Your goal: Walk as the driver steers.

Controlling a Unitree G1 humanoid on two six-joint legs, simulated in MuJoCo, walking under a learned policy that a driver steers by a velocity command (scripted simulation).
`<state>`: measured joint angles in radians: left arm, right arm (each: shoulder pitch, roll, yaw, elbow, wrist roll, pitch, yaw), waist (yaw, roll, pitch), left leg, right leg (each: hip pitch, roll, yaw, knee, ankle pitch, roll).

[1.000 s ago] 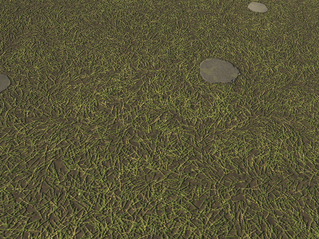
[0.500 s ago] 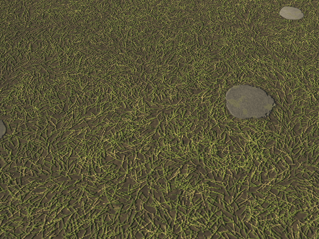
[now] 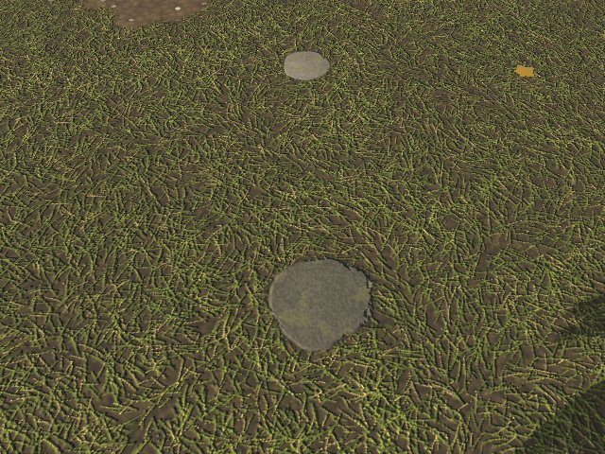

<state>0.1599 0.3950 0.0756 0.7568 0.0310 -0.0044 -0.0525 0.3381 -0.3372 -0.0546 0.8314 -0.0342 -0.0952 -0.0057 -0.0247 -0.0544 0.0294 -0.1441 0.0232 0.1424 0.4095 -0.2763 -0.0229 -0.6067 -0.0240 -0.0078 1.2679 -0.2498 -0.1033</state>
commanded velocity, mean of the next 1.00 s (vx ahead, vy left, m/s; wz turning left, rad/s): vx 0.43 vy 0.00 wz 0.19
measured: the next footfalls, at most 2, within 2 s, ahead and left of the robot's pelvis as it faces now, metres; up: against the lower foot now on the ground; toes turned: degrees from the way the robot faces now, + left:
right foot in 0.24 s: +0.41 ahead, -0.07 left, +0.00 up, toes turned -16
left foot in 0.68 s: +0.70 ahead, +0.02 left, +0.00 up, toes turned -1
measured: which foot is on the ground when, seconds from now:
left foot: down 0.00-0.24, up 0.26-0.66, down 0.68-1.00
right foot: up 0.00-0.22, down 0.24-0.66, up 0.68-1.00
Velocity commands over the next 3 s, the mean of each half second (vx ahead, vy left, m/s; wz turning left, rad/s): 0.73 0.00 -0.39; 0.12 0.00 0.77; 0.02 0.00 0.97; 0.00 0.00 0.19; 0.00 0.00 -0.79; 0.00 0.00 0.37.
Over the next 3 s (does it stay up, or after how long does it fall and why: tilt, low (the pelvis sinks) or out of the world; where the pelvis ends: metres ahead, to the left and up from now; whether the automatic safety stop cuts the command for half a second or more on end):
stays up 0.72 -0.07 0.00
